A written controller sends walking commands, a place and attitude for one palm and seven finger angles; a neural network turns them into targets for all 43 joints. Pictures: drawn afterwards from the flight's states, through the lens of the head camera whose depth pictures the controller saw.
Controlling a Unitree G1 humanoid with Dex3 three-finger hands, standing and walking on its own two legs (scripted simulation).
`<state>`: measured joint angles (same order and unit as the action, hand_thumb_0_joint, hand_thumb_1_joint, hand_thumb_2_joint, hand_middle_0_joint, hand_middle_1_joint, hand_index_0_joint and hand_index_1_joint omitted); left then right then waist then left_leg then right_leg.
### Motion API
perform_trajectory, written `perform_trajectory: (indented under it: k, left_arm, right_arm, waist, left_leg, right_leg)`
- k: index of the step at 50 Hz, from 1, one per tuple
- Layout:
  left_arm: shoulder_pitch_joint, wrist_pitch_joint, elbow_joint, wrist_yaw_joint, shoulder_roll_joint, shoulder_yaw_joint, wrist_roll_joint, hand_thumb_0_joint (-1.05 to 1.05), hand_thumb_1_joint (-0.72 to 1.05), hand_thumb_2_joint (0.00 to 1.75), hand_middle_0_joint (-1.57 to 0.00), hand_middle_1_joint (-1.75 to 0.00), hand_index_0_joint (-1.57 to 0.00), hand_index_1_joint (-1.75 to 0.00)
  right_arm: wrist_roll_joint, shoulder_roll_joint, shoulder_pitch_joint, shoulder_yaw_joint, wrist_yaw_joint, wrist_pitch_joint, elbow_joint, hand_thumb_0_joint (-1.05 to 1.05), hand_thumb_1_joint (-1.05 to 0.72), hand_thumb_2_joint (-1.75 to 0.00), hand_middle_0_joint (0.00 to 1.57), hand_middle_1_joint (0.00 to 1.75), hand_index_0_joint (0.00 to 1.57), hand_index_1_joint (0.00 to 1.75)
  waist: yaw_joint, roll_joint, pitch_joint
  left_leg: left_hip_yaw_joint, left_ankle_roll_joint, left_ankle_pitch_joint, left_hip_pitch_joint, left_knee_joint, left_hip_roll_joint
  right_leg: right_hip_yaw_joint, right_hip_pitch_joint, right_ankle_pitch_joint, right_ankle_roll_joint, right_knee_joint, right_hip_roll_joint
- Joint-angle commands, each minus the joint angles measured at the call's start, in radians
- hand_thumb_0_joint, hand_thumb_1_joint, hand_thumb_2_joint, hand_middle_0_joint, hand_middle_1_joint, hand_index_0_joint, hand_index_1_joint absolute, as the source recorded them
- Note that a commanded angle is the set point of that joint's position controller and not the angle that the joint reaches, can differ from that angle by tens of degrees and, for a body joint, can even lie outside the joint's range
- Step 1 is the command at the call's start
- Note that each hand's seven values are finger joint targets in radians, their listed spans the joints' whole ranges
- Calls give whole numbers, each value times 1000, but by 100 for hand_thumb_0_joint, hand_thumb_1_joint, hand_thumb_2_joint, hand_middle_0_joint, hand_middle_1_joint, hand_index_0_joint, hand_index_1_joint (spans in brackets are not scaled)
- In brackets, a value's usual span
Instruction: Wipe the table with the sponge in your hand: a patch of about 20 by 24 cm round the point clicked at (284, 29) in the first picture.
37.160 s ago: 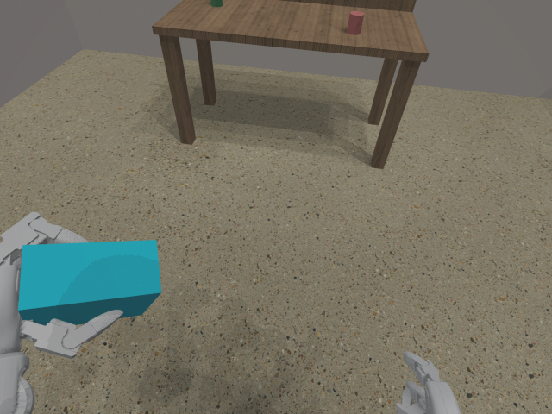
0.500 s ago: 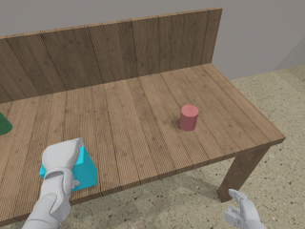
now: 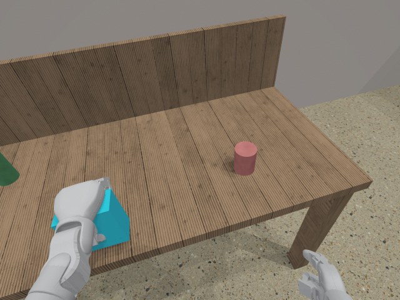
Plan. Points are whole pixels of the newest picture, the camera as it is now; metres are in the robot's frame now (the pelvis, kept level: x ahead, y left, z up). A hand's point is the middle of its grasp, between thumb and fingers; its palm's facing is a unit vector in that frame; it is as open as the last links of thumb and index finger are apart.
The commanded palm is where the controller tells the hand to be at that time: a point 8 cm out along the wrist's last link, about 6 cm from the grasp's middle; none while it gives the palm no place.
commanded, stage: lift the sponge slowly off the table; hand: left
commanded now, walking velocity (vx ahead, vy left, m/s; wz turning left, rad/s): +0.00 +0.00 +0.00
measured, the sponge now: (98, 227) +0.25 +0.27 +0.00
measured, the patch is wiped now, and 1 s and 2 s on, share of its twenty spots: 1.00 1.00 1.00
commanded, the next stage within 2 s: bring the sponge back beside the body in 0.64 s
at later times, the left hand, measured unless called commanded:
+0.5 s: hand (86, 204) +0.26 +0.28 +0.07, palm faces -0.01 -0.10 -0.99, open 10.0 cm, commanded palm +0.24 +0.27 +0.15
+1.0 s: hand (83, 202) +0.25 +0.28 +0.09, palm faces +0.05 -0.10 -0.99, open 10.0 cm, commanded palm +0.23 +0.27 +0.16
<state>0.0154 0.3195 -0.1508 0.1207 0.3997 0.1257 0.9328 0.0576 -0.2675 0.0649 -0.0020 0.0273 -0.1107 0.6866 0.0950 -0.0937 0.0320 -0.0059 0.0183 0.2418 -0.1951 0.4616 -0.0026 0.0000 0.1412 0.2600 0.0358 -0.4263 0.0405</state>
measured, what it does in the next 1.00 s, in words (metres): stands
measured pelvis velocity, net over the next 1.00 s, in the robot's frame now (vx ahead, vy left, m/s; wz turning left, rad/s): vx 0.00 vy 0.00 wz -0.01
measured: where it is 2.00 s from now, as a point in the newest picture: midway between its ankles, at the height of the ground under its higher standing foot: outside the picture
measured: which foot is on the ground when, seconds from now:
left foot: down 0.00-1.00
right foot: down 0.00-1.00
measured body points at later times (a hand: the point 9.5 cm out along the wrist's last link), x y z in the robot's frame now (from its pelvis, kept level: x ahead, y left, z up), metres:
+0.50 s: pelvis +0.00 -0.01 +0.00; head -0.02 -0.04 +0.45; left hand +0.25 +0.28 +0.13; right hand +0.24 -0.22 -0.08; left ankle +0.00 +0.11 -0.74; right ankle -0.02 -0.10 -0.74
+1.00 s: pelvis +0.00 +0.00 +0.00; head -0.02 -0.03 +0.45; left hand +0.25 +0.28 +0.14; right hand +0.24 -0.21 -0.08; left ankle +0.00 +0.11 -0.74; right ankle -0.02 -0.10 -0.74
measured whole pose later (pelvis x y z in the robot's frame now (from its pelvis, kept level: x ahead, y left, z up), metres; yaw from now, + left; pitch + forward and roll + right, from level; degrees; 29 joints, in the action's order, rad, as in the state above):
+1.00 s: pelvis +0.00 +0.00 +0.00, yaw +0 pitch -3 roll +0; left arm 0.04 0.32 0.03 0.05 0.46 0.09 0.91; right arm 0.05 -0.26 0.03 0.02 0.02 -0.10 0.68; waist 0.11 -0.10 0.00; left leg -0.01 0.02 0.22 -0.13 0.40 0.00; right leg 0.01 0.07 0.23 0.03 -0.36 0.04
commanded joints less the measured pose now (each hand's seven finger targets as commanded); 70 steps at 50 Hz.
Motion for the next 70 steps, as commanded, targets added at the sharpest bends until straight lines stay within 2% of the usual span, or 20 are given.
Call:
perform_trajectory:
  k: [1, 7, 9, 19, 22, 26, 27, 31, 32, 34, 37, 41, 42, 44, 48, 51, 58, 61, 62, 70]
  left_arm:
    - [-301, 4, 224, 42, 209, -113, 39, 0, 10, 130, -120, -160, -120, -160]
    - [-261, 19, 273, 42, 265, -174, 30, 0, 10, 130, -120, -160, -120, -160]
    - [-278, 33, 259, 30, 217, -123, 27, 0, 10, 130, -120, -160, -120, -160]
    - [-338, 35, 290, -40, 255, -126, 16, 0, 10, 130, -120, -160, -120, -160]
    - [-330, 16, 306, -46, 314, -183, 14, 0, 10, 130, -120, -160, -120, -160]
    - [-318, 14, 299, -45, 296, -176, 17, 0, 10, 130, -120, -160, -120, -160]
    - [-293, 15, 312, -42, 340, -225, 7, 0, 10, 130, -120, -160, -120, -160]
    - [-253, 35, 256, -54, 285, -182, -2, 0, 10, 130, -120, -160, -120, -160]
    - [-254, 38, 269, -57, 309, -204, -8, 0, 10, 130, -120, -160, -120, -160]
    - [-283, 35, 301, -65, 259, -147, -6, 0, 10, 130, -120, -160, -120, -160]
    - [-295, 18, 328, -68, 308, -186, -6, 0, 10, 130, -120, -160, -120, -160]
    - [-307, -11, 354, -52, 289, -166, 10, 0, 10, 130, -120, -160, -120, -160]
    - [-305, -18, 380, -45, 335, -213, 6, 0, 10, 130, -120, -160, -120, -160]
    - [-282, -17, 374, -29, 302, -194, 17, 0, 10, 130, -120, -160, -120, -160]
    - [-202, 16, 396, -13, 288, -206, 9, 0, 10, 130, -120, -160, -120, -160]
    - [-190, 67, 375, -27, 238, -147, 1, 0, 10, 130, -120, -160, -120, -160]
    - [-204, 92, 503, -70, 272, -151, 8, 0, 10, 130, -120, -160, -120, -160]
    - [-156, 70, 512, -76, 266, -149, 8, 0, 10, 130, -120, -160, -120, -160]
    - [-146, 62, 542, -72, 311, -196, 5, 0, 10, 130, -120, -160, -120, -160]
    - [-128, 68, 521, -66, 296, -194, -2, 0, 10, 130, -120, -160, -120, -160]
  right_arm:
    - [3, -99, -215, -28, 7, 55, -172, 0, -90, -90, 20, 30, 20, 30]
    - [2, -99, -242, -24, 6, 55, -176, 0, -90, -90, 20, 30, 20, 30]
    - [6, -94, -244, -20, 5, 54, -172, 0, -90, -90, 20, 30, 20, 30]
    - [4, -99, -257, -10, 17, 55, -180, 0, -90, -90, 20, 30, 20, 30]
    - [-1, -106, -252, -9, 17, 56, -178, 0, -90, -90, 20, 30, 20, 30]
    - [0, -102, -247, -11, 14, 54, -178, 0, -90, -90, 20, 30, 20, 30]
    - [-1, -108, -253, -11, 13, 54, -183, 0, -90, -90, 20, 30, 20, 30]
    - [3, -111, -245, -13, 9, 47, -178, 0, -90, -90, 20, 30, 20, 30]
    - [5, -116, -255, -11, 6, 46, -183, 0, -90, -90, 20, 30, 20, 30]
    - [7, -109, -257, -14, 8, 50, -192, 0, -90, -90, 20, 30, 20, 30]
    - [5, -113, -259, -13, 10, 56, -194, 0, -90, -90, 20, 30, 20, 30]
    - [-2, -102, -233, -16, 14, 67, -188, 0, -90, -90, 20, 30, 20, 30]
    - [-2, -107, -245, -14, 14, 70, -194, 0, -90, -90, 20, 30, 20, 30]
    - [-4, -96, -236, -17, 11, 72, -188, 0, -90, -90, 20, 30, 20, 30]
    - [-4, -99, -259, -14, -5, 66, -192, 0, -90, -90, 20, 30, 20, 30]
    - [3, -103, -277, -14, -11, 52, -191, 0, -90, -90, 20, 30, 20, 30]
    - [0, -99, -312, 2, -11, 51, -219, 0, -90, -90, 20, 30, 20, 30]
    - [-4, -94, -294, -1, -7, 48, -211, 0, -90, -90, 20, 30, 20, 30]
    - [-6, -99, -302, 0, -9, 48, -214, 0, -90, -90, 20, 30, 20, 30]
    - [-8, -96, -314, 7, -7, 43, -204, 0, -90, -90, 20, 30, 20, 30]
  waist:
    - [-3, 68, 164]
    - [20, 21, 189]
    - [6, 31, 159]
    - [-5, 40, 175]
    - [2, 27, 176]
    - [7, 23, 170]
    - [18, 20, 183]
    - [6, 69, 156]
    - [8, 58, 153]
    - [-1, 47, 158]
    - [3, 35, 160]
    - [3, 17, 181]
    - [12, 7, 189]
    - [18, -2, 197]
    - [39, -2, 208]
    - [19, 34, 140]
    - [30, 19, 197]
    - [20, 29, 161]
    - [27, 7, 162]
    - [30, -2, 105]
  left_leg:
    - [36, 39, -240, 103, -53, -28]
    - [36, 37, -262, 131, -66, -33]
    - [29, 38, -250, 127, -71, -30]
    - [29, 44, -247, 151, -76, -36]
    - [37, 41, -254, 153, -82, -35]
    - [35, 39, -276, 145, -79, -35]
    - [40, 38, -269, 146, -86, -35]
    - [29, 38, -284, 126, -76, -31]
    - [37, 35, -263, 123, -89, -31]
    - [30, 40, -265, 131, -84, -30]
    - [43, 42, -256, 141, -87, -30]
    - [43, 42, -282, 159, -84, -28]
    - [50, 41, -267, 159, -91, -27]
    - [46, 38, -289, 162, -89, -26]
    - [55, 30, -318, 157, -94, -23]
    - [54, 27, -291, 142, -106, -13]
    - [63, 39, -297, 164, -101, -23]
    - [60, 39, -300, 168, -97, -20]
    - [69, 37, -286, 170, -102, -16]
    - [71, 31, -248, 153, -109, -19]
  right_leg:
    - [52, -17, -263, 39, 72, 12]
    - [79, -65, -291, 45, 87, 12]
    - [61, -49, -273, 41, 92, 9]
    - [71, -70, -272, 35, 111, 4]
    - [90, -80, -282, 41, 115, 9]
    - [74, -86, -310, 40, 110, 3]
    - [89, -100, -295, 43, 112, 7]
    - [74, -89, -346, 35, 104, -2]
    - [89, -86, -303, 39, 112, 5]
    - [66, -77, -298, 34, 106, 0]
    - [82, -71, -272, 39, 114, 8]
    - [56, -77, -287, 39, 107, 8]
    - [77, -85, -266, 44, 113, 13]
    - [56, -94, -280, 44, 104, 11]
    - [56, -117, -313, 48, 96, 10]
    - [59, -73, -276, 43, 113, 8]
    - [63, -112, -285, 43, 99, 9]
    - [71, -97, -294, 43, 108, 11]
    - [96, -101, -274, 51, 112, 19]
    - [90, -71, -220, 48, 135, 9]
